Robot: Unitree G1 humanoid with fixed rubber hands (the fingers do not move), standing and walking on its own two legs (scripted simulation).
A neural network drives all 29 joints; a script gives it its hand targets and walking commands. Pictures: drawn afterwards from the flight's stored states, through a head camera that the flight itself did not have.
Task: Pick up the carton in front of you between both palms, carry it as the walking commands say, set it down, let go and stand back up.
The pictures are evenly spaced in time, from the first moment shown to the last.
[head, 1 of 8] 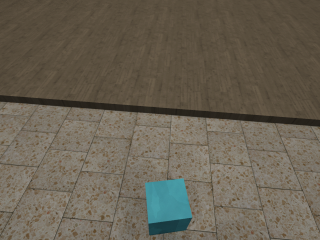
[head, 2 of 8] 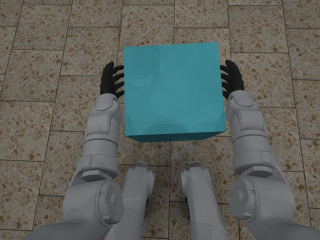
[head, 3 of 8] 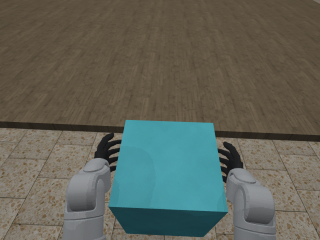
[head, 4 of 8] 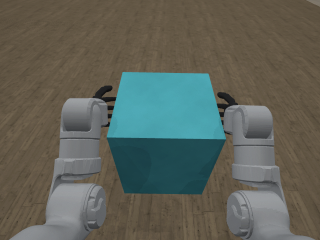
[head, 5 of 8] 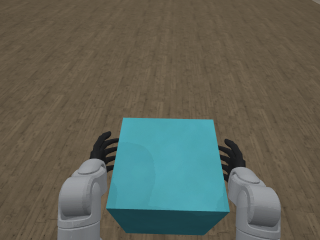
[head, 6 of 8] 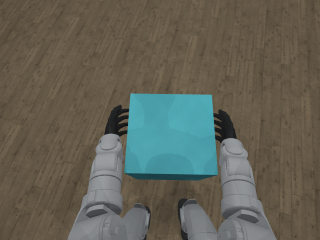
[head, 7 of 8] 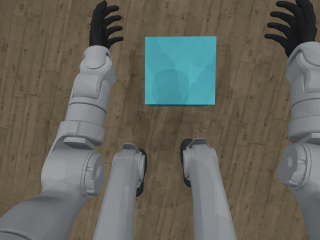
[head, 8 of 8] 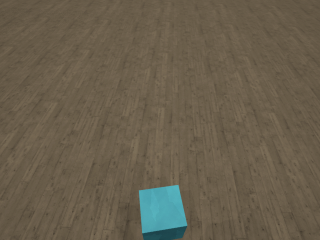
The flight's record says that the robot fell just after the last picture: no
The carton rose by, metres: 0.83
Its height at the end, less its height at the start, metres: +0.08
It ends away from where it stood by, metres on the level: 3.27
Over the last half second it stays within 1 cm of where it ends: yes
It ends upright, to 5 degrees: yes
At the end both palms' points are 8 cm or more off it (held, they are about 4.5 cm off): yes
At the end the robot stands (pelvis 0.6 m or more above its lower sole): yes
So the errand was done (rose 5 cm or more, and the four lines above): yes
